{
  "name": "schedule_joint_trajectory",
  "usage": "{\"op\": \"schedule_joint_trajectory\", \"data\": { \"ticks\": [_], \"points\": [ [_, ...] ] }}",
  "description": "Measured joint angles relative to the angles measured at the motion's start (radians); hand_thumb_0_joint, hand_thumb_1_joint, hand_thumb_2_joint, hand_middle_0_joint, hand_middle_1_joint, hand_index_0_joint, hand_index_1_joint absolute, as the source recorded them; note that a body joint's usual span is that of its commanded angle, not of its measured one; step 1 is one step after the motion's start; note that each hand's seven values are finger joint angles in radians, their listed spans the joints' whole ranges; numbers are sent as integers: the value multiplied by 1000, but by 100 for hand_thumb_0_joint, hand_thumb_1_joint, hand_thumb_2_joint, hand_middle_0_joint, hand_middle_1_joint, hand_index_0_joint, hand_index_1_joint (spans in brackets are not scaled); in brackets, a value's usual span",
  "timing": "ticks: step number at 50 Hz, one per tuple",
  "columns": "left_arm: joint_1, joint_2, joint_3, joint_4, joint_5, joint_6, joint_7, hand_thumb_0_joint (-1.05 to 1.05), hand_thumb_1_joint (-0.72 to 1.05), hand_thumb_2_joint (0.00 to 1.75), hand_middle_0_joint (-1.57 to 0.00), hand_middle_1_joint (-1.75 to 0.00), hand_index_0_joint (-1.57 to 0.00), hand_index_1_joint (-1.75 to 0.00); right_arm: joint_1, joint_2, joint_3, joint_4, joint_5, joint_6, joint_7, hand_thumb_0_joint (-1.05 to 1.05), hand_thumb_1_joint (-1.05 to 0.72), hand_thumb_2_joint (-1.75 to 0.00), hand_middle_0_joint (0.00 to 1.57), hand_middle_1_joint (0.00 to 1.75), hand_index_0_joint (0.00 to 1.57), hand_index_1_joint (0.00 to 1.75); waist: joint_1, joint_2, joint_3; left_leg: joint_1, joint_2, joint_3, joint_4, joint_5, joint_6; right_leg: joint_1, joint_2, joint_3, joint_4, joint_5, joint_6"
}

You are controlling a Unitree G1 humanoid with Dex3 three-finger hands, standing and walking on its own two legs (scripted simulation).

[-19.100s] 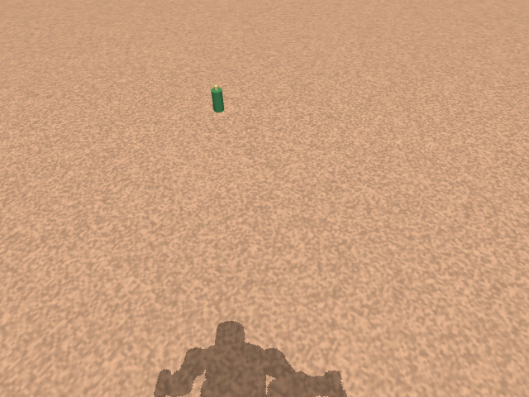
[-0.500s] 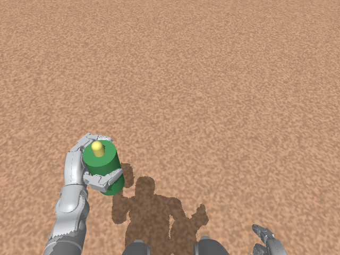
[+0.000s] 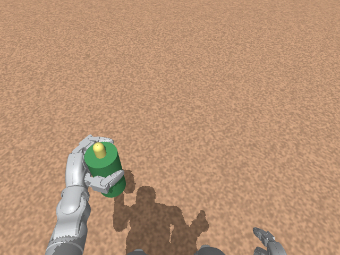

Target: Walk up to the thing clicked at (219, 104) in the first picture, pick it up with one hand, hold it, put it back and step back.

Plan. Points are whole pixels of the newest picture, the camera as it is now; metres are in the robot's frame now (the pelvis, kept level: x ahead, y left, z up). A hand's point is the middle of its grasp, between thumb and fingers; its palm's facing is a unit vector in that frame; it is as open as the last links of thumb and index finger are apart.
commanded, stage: hold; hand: left
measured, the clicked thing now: (106, 167) +0.33 +0.17 +0.00
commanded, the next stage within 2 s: none
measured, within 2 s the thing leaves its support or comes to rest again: neither
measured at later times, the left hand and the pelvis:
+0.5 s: hand (100, 168) +0.31 +0.17 +0.03, palm faces +0.11 -0.99 -0.02, open 10.1 cm; pelvis -0.01 +0.00 +0.01, yaw +0 degrees
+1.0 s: hand (99, 166) +0.31 +0.17 +0.04, palm faces +0.10 -0.99 -0.03, open 10.1 cm; pelvis -0.01 +0.00 +0.01, yaw +0 degrees
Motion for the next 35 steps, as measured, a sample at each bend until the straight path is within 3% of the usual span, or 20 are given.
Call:
{"op": "schedule_joint_trajectory", "data": {
  "ticks": [35],
  "points": [
    [37,-1,-24,-37,4,12,9,-1,-38,108,-69,-101,-70,-102,6,0,0,14,4,-25,7,1,-92,-90,21,30,20,30,8,4,16,53,-5,0,-43,31,4,57,-3,0,-50,34,4]
  ]
}}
